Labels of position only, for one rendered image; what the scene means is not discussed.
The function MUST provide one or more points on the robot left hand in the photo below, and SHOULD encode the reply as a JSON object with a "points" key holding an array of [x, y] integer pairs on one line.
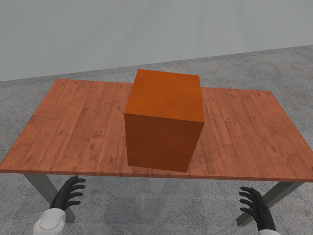
{"points": [[61, 199]]}

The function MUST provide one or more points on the left robot forearm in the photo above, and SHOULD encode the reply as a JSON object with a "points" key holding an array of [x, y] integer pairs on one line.
{"points": [[51, 222]]}

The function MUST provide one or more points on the robot right hand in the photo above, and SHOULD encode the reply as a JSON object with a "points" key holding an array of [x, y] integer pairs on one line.
{"points": [[260, 212]]}

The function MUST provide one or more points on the carton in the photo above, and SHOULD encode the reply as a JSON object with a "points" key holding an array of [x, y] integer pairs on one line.
{"points": [[163, 120]]}

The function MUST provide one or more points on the table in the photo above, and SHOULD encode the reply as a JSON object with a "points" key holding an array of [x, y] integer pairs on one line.
{"points": [[79, 129]]}

